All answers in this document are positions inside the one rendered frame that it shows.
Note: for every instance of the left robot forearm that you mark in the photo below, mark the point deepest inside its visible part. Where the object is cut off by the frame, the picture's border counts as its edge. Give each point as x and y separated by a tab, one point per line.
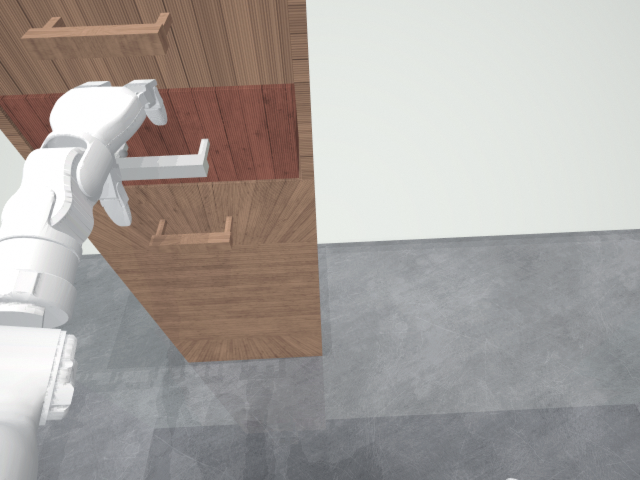
44	225

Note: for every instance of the robot left upper arm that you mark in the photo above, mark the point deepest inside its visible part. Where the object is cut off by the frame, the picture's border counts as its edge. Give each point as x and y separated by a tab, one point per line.
37	377

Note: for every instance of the drawer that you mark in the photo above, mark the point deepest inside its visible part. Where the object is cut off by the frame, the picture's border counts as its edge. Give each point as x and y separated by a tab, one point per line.
252	130

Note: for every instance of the handle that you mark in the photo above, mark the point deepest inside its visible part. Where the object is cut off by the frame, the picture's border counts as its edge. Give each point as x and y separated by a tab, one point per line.
96	41
164	167
191	242

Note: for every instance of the robot left hand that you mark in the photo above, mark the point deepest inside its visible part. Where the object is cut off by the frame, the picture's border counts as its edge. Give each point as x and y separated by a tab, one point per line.
112	115

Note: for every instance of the cabinet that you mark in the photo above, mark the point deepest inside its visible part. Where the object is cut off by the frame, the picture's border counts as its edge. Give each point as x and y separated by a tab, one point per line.
261	299

